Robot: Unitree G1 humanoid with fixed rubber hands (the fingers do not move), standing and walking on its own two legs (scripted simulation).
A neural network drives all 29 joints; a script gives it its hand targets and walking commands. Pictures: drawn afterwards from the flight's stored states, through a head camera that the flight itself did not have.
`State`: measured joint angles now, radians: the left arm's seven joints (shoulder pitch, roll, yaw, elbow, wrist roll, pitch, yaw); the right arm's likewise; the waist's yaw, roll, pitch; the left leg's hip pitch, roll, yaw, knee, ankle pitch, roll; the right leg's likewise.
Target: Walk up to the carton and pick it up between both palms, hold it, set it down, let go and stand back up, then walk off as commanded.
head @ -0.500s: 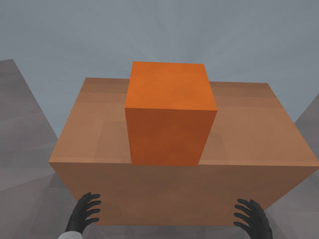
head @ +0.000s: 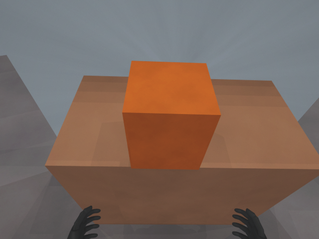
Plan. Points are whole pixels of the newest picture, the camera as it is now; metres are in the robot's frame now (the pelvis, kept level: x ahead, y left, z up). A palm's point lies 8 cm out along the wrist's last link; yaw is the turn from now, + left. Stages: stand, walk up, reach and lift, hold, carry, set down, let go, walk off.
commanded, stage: set down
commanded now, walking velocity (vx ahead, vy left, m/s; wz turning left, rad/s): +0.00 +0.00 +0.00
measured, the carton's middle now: (167, 118) +0.44 -0.01 +0.06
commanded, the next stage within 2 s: let go in 0.14 s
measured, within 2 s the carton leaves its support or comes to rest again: neither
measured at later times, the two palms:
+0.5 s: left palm out of the picture +0.16 +0.21 -0.08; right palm out of the picture +0.15 -0.23 -0.07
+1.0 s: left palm out of the picture +0.13 +0.27 -0.08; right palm out of the picture +0.11 -0.28 -0.08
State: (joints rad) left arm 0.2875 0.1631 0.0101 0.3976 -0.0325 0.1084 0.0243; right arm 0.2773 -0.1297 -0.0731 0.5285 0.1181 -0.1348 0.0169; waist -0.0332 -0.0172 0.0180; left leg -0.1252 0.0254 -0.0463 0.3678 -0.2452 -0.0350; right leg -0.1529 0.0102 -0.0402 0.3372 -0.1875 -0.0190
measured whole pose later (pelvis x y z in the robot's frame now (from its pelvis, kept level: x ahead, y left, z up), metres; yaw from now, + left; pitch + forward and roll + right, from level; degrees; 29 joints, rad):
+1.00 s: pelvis -0.01 -0.01 +0.00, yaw +0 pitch -1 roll +0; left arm 0.24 0.33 0.06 0.64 -0.01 -0.03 0.00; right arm 0.20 -0.25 -0.07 0.70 0.07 -0.03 0.01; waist -0.03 -0.01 0.02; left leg -0.13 0.03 -0.05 0.38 -0.24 -0.03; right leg -0.17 0.01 -0.04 0.39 -0.20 -0.02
